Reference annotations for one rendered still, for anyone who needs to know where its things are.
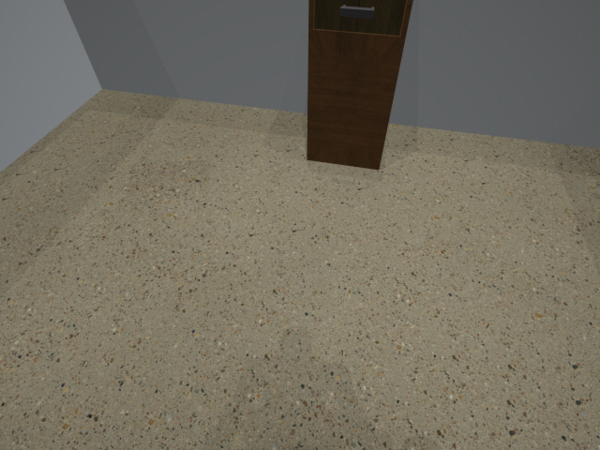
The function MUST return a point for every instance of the cabinet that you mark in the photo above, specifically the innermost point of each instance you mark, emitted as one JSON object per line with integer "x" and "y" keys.
{"x": 351, "y": 83}

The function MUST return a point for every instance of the handle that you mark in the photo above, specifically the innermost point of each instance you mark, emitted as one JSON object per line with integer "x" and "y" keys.
{"x": 357, "y": 12}

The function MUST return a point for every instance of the drawer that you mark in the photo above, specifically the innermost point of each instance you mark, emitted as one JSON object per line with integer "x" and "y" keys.
{"x": 387, "y": 20}

